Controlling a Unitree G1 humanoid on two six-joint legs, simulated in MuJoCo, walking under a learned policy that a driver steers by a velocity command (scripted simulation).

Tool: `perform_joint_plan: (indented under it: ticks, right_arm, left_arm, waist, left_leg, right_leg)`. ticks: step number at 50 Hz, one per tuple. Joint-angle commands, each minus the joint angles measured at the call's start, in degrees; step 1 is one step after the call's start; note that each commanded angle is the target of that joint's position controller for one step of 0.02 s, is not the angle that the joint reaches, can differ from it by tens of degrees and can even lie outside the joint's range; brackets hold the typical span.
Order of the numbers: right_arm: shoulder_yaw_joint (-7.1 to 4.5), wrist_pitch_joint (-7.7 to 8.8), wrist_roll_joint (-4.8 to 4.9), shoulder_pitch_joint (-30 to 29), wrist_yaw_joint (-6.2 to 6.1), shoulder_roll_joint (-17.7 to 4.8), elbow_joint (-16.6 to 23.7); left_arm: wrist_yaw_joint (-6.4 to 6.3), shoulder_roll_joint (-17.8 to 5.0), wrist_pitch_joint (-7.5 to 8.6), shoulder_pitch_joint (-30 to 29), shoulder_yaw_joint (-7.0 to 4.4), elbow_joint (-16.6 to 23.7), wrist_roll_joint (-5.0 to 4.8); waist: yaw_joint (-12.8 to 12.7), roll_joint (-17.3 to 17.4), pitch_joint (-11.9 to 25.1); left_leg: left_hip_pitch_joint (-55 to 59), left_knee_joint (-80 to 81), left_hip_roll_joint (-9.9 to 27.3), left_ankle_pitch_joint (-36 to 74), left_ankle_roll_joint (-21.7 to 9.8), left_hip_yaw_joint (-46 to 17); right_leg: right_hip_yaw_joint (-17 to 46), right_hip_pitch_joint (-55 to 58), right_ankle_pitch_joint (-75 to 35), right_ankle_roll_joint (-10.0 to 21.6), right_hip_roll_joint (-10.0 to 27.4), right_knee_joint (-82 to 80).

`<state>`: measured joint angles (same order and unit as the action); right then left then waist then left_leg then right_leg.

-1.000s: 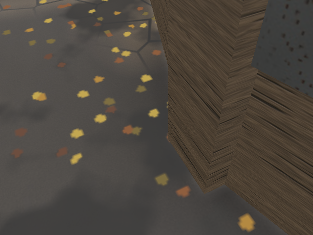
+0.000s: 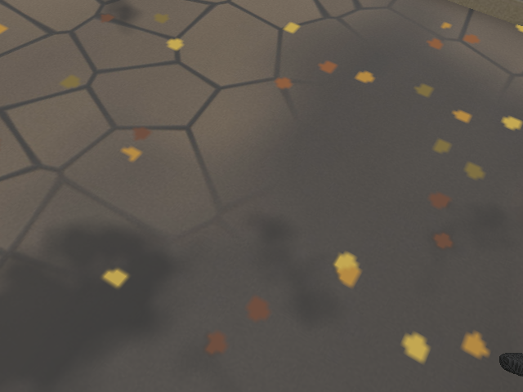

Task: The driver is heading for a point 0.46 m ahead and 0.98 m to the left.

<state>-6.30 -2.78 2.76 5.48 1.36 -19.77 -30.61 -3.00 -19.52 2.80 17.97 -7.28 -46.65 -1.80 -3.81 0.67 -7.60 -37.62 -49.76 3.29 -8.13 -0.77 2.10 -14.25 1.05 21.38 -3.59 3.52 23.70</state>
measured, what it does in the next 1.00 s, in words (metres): walks ahead, turning left: left foot, then right foot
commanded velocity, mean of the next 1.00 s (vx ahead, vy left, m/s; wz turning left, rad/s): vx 0.43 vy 0.00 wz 0.94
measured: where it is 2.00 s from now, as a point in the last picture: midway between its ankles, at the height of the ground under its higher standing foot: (58, 324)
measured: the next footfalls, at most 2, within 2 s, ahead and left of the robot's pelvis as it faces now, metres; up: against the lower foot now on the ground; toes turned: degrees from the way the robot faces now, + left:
left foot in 0.08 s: +0.23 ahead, +0.08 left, +0.00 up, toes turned +4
right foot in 0.44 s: +0.36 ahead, -0.09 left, +0.00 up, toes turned +31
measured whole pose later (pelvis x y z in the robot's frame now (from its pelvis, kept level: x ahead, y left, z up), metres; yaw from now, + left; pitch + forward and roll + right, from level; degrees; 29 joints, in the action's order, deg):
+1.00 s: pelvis +0.40 +0.23 +0.00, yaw +54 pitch +2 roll +0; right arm -2.7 1.8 0.2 11.8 1.5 -16.5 -36.1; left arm -1.2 -18.4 3.8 6.2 -2.3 -39.1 -0.2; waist -0.1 -1.6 -6.2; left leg -24.1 -31.1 -7.2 -8.7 -6.1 -2.3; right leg 4.0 -32.4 23.5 -2.2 4.3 70.8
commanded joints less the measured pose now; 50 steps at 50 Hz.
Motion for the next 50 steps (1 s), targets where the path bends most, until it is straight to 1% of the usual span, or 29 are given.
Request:
perform_joint_plan:
  ticks: [1, 3, 4, 5, 6, 7, 8, 9, 12, 14, 16, 20, 22, 23, 24, 25, 27, 33, 35, 38, 39, 40, 41, 42, 43, 44, 46, 48, 50]
  right_arm:
    - [-2.4, -0.64, 0.11, 11.8, 1.59, -4.7, 0.2]
    - [-5.28, -0.79, 0.05, 22.4, 1.15, -9.6, -2.7]
    - [-5.46, -0.39, 0.56, 19.6, 0.05, -10.6, -2.6]
    - [-4.47, 0.56, -1.98, 10.2, -0.01, -15.1, 2.6]
    - [-3.45, 2.57, -3.76, 9.2, 1.16, -12.0, 5.7]
    - [-3.47, 3.86, -3.34, 7.6, 1.72, -11.3, 4.8]
    - [-3.37, 4.76, -1.71, 4.4, 1.48, -10.8, 4.8]
    - [-3.58, 4.73, -1.43, 3.2, 1.22, -10.0, 5.1]
    - [-3.71, 3.34, -2.19, 2.6, -0.65, -9.5, 4.7]
    - [-3.32, 2.38, -0.89, 3.9, -1.53, -8.8, 3.9]
    - [-3.24, 1.68, -0.09, 4.2, -1.77, -9.8, 3.6]
    - [-2.16, 2.21, 0.35, 4.7, -1.11, -7.2, 2.3]
    - [-0.99, 2.67, -0.08, 0.8, -1.4, -3.9, 3.1]
    - [0.26, 2.93, -0.26, 0.4, -1.53, -0.4, 3.4]
    - [1.21, 3.29, 0.68, -0.2, -1.4, 1.4, 6.1]
    - [0.78, 3.8, 0.03, -0.7, -1.3, -2.1, 7.3]
    - [-0.3, 3.56, -1.36, 3.4, -0.77, -5.7, 4.5]
    - [0.91, 3.16, -0.47, -1.3, 0.17, -1.3, 5.6]
    - [1.6, 3.61, -1.37, -3.1, 1.01, 0.7, 6.0]
    - [0.43, 3.76, -1.08, 1.1, 2.18, -1.5, 3.6]
    - [-0.51, 3.4, -0.67, 5.9, 2.25, -3.5, 2.1]
    - [-2.06, 3.17, -0.72, 16.2, 2.02, -7.0, -1.1]
    - [-3.69, 2.56, -0.52, 24.5, 1.0, -10.2, -3.8]
    - [-3.12, 2.31, -0.29, 19.5, -0.25, -15.5, -2.6]
    - [-2.58, 3.92, -2.89, 16.9, 0.3, -16.1, 2.6]
    - [-2.07, 5.01, -3.33, 15.4, 0.99, -13.2, 2.4]
    - [-0.37, 5.88, -1.39, 9.5, 0.54, -8.5, -0.2]
    - [0.69, 5.7, -2.83, 6.1, -0.33, -5.9, -1.0]
    - [1.38, 5.96, -2.92, 5.8, -0.75, -4.2, -2.7]
  left_arm:
    - [0.24, -10.9, 1.48, -14.1, -2.23, 7.4, -2.43]
    - [1.05, -9.9, 0.96, -15.1, -1.88, 8.7, -2.56]
    - [2.08, -3.9, 1.11, -11.7, -0.46, 8.9, -0.89]
    - [3.1, -0.4, 1.51, -3.0, 0.89, 11.0, 1.18]
    - [3.31, -5.4, 2.06, -2.3, 0.56, 11.1, 0.65]
    - [3.19, -6.0, 2.09, -8.7, 0.69, 12.5, -0.33]
    - [2.32, -5.5, 1.36, -10.3, 1.16, 11.3, 1.27]
    - [1.54, -5.0, 0.58, -11.0, 1.13, 10.6, 2.55]
    - [2.01, -3.9, -1.16, -11.0, 1.63, 8.2, 3.35]
    - [2.53, -1.8, -1.56, -13.5, 2.39, 8.5, 2.65]
    - [3.12, -0.8, -1.34, -17.2, 2.43, 9.9, 1.91]
    - [3.03, -1.0, 0.79, -16.7, 1.72, 10.0, 0.63]
    - [2.44, -1.3, 1.4, -6.7, 0.89, 6.6, 0.83]
    - [2.13, -2.4, 1.51, 1.5, 0.25, 4.9, 1.06]
    - [2.31, -5.8, 1.8, 4.5, 0.01, 5.2, 2.41]
    - [2.01, -6.3, 2.9, -0.2, -0.35, 7.1, 2.36]
    - [1.43, -3.5, 2.55, -2.6, 0.63, 8.3, 0.63]
    - [1.53, -2.7, 2.05, -4.3, 1.83, 5.8, 2.12]
    - [1.28, -5.3, 1.55, -5.7, 1.26, 5.2, 1.81]
    - [1.31, -10.9, 1.3, -5.3, -0.06, 4.4, 0.31]
    - [1.47, -12.0, 1.27, -5.0, -0.49, 4.3, -0.72]
    - [1.56, -11.7, 0.95, -6.8, -0.45, 5.1, -0.51]
    - [1.95, -8.4, 1.58, -5.6, 0.55, 6.4, -0.27]
    - [3.1, 1.4, 2.08, -0.3, 3.5, 7.5, 3.97]
    - [3.85, -2.6, 3.45, 5.3, 4.0, 8.9, 1.68]
    - [3.36, -8.3, 3.88, -4.0, 2.61, 9.7, -0.19]
    - [1.4, -5.3, 2.93, -7.0, 3.33, 10.2, 1.21]
    - [1.27, -7.0, 1.13, -4.2, 2.81, 9.2, 1.71]
    - [1.37, -5.5, 0.17, -4.0, 3.09, 8.6, 2.16]
  waist:
    - [10.5, -7.7, 7.9]
    - [17.2, -2.7, 12.8]
    - [13.6, 10.8, 8.5]
    - [2.9, 27.3, 14.3]
    - [5.4, 19.8, 23.8]
    - [5.0, 11.5, 17.9]
    - [2.8, 1.5, 12.4]
    - [1.9, -1.2, 12.2]
    - [1.6, 0.3, 17.4]
    - [2.8, 0.9, 19.4]
    - [3.7, 2.8, 16.0]
    - [2.6, 4.6, 11.1]
    - [-3.2, 1.1, 9.6]
    - [-6.5, -3.1, 12.2]
    - [-5.5, -13.4, 12.2]
    - [-3.2, -13.5, 8.2]
    - [-1.4, -9.8, 8.0]
    - [1.2, -3.6, -0.6]
    - [1.5, -3.9, -1.0]
    - [4.1, -6.3, 4.9]
    - [7.1, -7.9, 8.9]
    - [12.2, -7.0, 12.7]
    - [16.1, -0.1, 16.2]
    - [7.4, 20.4, 17.4]
    - [6.3, 17.4, 37.8]
    - [10.0, 3.0, 33.1]
    - [5.0, -3.7, 18.1]
    - [1.7, 0.5, 15.4]
    - [1.2, 0.4, 14.5]
  left_leg:
    - [23.7, 6.4, -3.5, 2.8, -3.9, 2.8]
    - [40.3, 11.5, -6.2, 4.5, -9.5, 0.4]
    - [41.9, 16.1, -4.3, 19.2, -13.6, -7.2]
    - [45.3, 21.6, 6.9, 28.1, -25.5, -36.2]
    - [43.8, 30.0, 11.9, 14.6, -27.7, -47.3]
    - [38.3, 32.6, 10.8, 4.7, -24.4, -45.3]
    - [32.0, 31.5, 8.9, 3.9, -19.9, -41.3]
    - [28.9, 28.6, 6.4, 8.8, -17.9, -37.5]
    - [24.4, 25.6, 1.6, 20.4, -16.3, -28.4]
    - [22.3, 27.8, -1.1, 0.8, -15.6, -28.4]
    - [17.1, 32.0, -1.5, -17.9, -14.9, -31.1]
    - [12.7, 28.8, -1.3, -27.1, -13.5, -35.3]
    - [-3.0, 20.0, -5.9, -29.2, -8.4, -29.7]
    - [-11.4, 7.4, -9.2, -30.7, -5.2, -22.6]
    - [-20.5, -6.1, -11.3, -25.2, -4.5, -14.5]
    - [-25.0, -13.9, -5.1, -18.9, -3.7, -13.3]
    - [-22.1, -23.2, -1.1, -14.2, -1.6, -10.0]
    - [-15.0, -19.1, 2.9, -2.3, 0.8, -7.3]
    - [-5.6, -6.4, 2.2, 3.2, 0.4, -3.1]
    - [10.6, 3.4, -3.4, 3.9, -2.2, 3.7]
    - [17.1, 5.4, -6.1, 0.7, -3.8, 4.7]
    - [28.1, 9.8, -9.0, 2.6, -5.6, 6.8]
    - [46.6, 14.7, -8.6, 10.7, -8.7, 0.6]
    - [54.8, 13.0, 2.8, 33.4, -13.5, -19.8]
    - [61.2, 24.2, 17.7, 16.2, -27.4, -48.8]
    - [53.8, 30.0, 15.0, 4.3, -23.0, -47.3]
    - [37.5, 30.2, 10.5, 7.4, -17.7, -35.9]
    - [26.6, 29.6, 8.4, 24.6, -16.7, -27.2]
    - [22.7, 29.2, 6.7, 35.4, -16.2, -21.3]
  right_leg:
    - [1.8, -9.2, -56.2, 7.1, 11.6, 2.1]
    - [1.0, -15.9, -46.9, 5.3, 9.4, 23.1]
    - [1.5, -24.3, -2.1, 2.5, 0.6, 41.0]
    - [7.5, -37.2, 22.0, 0.7, -8.4, 62.0]
    - [19.7, -37.1, 18.2, 2.3, -7.0, 64.3]
    - [20.5, -40.0, 12.5, 3.2, -6.2, 60.7]
    - [20.7, -39.4, 9.7, 2.6, -3.9, 53.4]
    - [21.6, -38.1, 6.7, 2.0, -2.9, 47.6]
    - [20.4, -29.5, 3.2, 0.8, -3.4, 32.4]
    - [19.6, -25.4, -0.9, 1.2, -4.8, 24.5]
    - [18.9, -22.6, -2.7, 1.9, -6.0, 19.4]
    - [21.2, -16.9, -2.4, 3.6, -5.2, 10.9]
    - [20.5, 1.7, -6.3, 5.3, -3.2, 3.9]
    - [25.0, 12.5, -2.6, 6.9, 3.6, 4.2]
    - [45.1, 14.8, 17.9, 12.0, 14.5, -6.6]
    - [54.3, 10.2, 25.9, 14.6, 19.2, -10.0]
    - [46.5, 6.5, 21.4, 12.6, 17.2, -10.5]
    - [17.5, -7.7, -10.3, 9.5, 11.0, -14.0]
    - [9.3, -11.4, -20.4, 7.9, 8.6, -13.3]
    - [3.3, -8.2, -48.2, 6.2, 8.2, -5.1]
    - [2.4, -5.9, -59.2, 6.0, 8.9, 2.3]
    - [1.7, -7.9, -63.4, 5.4, 8.6, 14.9]
    - [2.9, -21.6, -39.7, 2.1, 6.2, 33.1]
    - [6.3, -37.7, 18.3, -0.2, -3.0, 56.2]
    - [21.2, -42.4, 19.3, 0.9, -5.2, 67.7]
    - [22.2, -42.7, 10.1, 2.3, -2.8, 63.5]
    - [20.7, -41.7, 2.0, 2.2, 1.5, 53.0]
    - [20.7, -34.1, 0.8, 1.6, 3.3, 49.5]
    - [19.0, -32.2, 0.5, 1.1, 3.2, 44.6]
Keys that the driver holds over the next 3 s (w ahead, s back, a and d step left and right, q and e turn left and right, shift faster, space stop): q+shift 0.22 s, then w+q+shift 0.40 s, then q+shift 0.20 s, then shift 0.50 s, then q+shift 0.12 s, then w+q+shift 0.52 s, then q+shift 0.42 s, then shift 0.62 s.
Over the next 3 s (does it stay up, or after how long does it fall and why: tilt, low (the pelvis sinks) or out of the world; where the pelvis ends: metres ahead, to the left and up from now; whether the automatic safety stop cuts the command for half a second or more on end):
stays up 0.49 0.87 0.01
